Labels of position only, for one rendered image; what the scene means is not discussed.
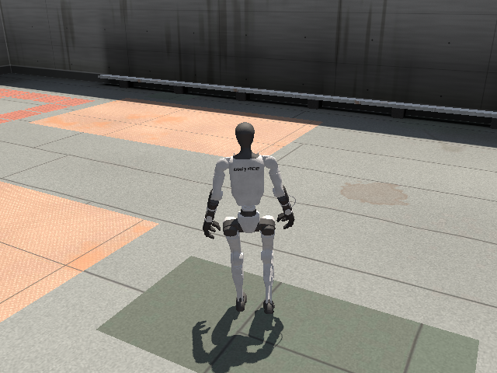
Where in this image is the robot left forearm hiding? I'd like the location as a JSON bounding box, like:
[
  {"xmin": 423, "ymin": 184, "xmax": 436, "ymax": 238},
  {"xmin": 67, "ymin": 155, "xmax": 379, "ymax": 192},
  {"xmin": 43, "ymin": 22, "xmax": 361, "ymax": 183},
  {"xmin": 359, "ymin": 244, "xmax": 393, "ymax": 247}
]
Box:
[{"xmin": 204, "ymin": 189, "xmax": 219, "ymax": 222}]

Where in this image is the robot right forearm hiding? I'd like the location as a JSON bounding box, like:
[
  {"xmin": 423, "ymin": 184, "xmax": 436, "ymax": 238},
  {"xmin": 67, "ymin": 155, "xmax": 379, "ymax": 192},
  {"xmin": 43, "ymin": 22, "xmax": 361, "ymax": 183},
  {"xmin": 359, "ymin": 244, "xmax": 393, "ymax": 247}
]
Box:
[{"xmin": 277, "ymin": 185, "xmax": 293, "ymax": 215}]

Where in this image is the right robot upper arm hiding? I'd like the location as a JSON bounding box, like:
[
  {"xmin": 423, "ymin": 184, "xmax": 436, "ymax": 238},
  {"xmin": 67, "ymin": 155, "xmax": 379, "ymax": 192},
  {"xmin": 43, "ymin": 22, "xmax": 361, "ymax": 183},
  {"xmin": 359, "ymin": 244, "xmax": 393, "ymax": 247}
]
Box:
[{"xmin": 262, "ymin": 155, "xmax": 285, "ymax": 197}]

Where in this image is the left robot hand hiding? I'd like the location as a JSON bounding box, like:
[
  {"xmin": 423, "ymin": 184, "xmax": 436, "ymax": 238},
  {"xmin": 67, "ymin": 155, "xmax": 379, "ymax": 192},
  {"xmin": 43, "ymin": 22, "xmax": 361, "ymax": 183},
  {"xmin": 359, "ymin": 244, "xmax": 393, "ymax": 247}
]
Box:
[{"xmin": 203, "ymin": 220, "xmax": 221, "ymax": 239}]

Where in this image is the robot torso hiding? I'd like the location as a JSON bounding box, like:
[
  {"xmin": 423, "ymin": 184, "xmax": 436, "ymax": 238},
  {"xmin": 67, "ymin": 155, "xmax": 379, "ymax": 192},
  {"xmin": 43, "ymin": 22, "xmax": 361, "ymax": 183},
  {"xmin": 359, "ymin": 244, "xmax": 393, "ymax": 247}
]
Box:
[{"xmin": 228, "ymin": 152, "xmax": 265, "ymax": 233}]

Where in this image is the robot left shin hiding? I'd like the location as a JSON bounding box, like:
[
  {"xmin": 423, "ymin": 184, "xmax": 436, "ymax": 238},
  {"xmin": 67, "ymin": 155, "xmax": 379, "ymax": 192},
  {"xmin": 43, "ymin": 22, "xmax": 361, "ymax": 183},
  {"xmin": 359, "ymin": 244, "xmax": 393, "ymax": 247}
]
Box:
[{"xmin": 231, "ymin": 253, "xmax": 244, "ymax": 302}]

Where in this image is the right robot hand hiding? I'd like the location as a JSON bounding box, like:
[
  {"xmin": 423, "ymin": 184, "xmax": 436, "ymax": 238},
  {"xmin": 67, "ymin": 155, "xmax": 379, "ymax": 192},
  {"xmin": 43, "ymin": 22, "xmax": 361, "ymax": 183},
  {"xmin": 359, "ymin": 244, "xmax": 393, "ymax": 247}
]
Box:
[{"xmin": 277, "ymin": 212, "xmax": 295, "ymax": 229}]

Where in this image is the left robot upper arm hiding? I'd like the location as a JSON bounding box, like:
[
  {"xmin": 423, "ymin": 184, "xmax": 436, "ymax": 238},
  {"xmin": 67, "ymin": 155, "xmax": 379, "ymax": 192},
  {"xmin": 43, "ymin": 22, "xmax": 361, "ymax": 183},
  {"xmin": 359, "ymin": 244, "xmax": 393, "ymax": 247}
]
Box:
[{"xmin": 211, "ymin": 157, "xmax": 230, "ymax": 201}]

